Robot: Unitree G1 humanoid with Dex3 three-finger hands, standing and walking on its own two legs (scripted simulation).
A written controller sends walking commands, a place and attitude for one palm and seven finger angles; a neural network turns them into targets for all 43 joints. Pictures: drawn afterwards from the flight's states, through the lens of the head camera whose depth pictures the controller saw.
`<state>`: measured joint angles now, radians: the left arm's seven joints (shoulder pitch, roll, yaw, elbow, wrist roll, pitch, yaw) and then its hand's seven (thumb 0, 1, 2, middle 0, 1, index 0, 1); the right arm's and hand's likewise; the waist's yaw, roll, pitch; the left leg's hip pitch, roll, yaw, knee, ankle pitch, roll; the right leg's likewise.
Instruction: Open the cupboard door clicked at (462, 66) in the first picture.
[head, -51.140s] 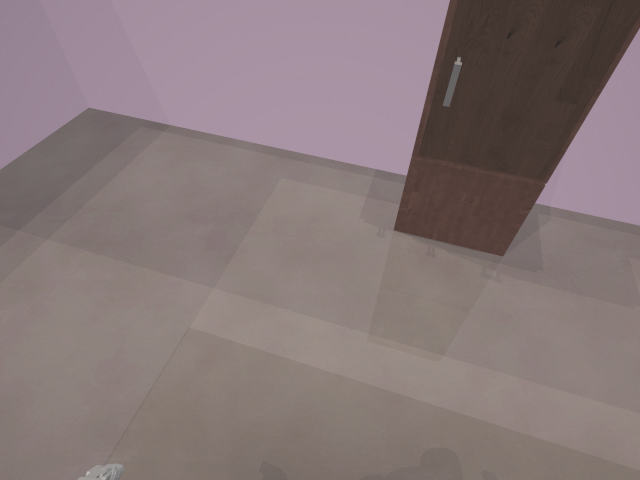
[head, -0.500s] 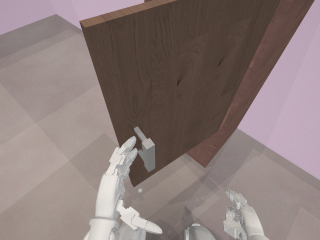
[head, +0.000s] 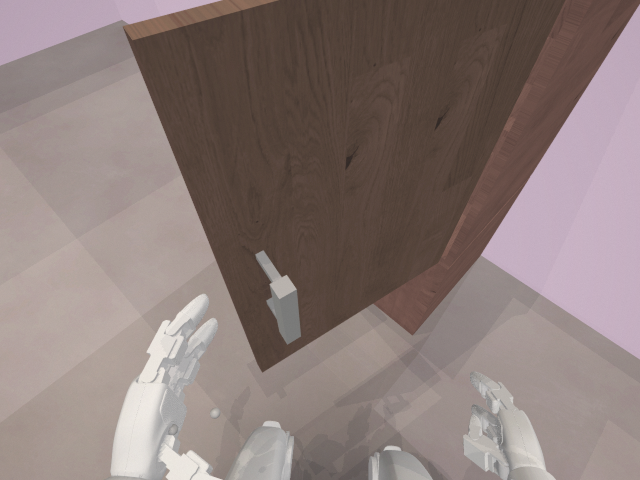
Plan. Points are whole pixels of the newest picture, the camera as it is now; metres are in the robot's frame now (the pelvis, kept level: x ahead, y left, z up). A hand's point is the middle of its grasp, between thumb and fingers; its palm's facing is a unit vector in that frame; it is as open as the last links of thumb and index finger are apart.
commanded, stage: slide the hand sideways off the handle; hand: left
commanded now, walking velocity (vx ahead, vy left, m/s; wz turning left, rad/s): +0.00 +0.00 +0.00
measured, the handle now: (278, 299) +0.31 +0.08 +0.06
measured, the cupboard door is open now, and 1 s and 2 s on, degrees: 77 77 77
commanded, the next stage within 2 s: draw the hand back to the body in 0.10 s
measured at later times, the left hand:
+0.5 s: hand (162, 414) +0.17 +0.15 +0.11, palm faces +0.01 -1.00 -0.06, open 16.3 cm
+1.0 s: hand (29, 366) +0.19 +0.23 +0.18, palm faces +0.26 -0.89 -0.37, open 13.9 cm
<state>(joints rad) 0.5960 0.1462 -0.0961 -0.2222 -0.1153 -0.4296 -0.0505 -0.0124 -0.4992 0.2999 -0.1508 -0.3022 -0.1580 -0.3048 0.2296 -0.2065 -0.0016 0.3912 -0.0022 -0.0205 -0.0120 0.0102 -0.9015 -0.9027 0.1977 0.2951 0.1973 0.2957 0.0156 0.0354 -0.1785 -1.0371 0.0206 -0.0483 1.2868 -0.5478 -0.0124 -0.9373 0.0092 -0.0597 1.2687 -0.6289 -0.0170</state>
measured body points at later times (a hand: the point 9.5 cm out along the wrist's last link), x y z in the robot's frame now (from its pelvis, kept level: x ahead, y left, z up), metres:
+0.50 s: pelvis +0.00 +0.00 +0.02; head +0.03 -0.01 +0.47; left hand +0.17 +0.21 +0.12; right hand +0.19 -0.22 -0.05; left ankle +0.04 +0.12 -0.62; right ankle +0.00 -0.11 -0.62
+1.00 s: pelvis +0.02 +0.02 +0.08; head +0.01 +0.01 +0.53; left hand +0.17 +0.28 +0.20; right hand +0.21 -0.19 +0.02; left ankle +0.04 +0.12 -0.62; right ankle +0.00 -0.11 -0.62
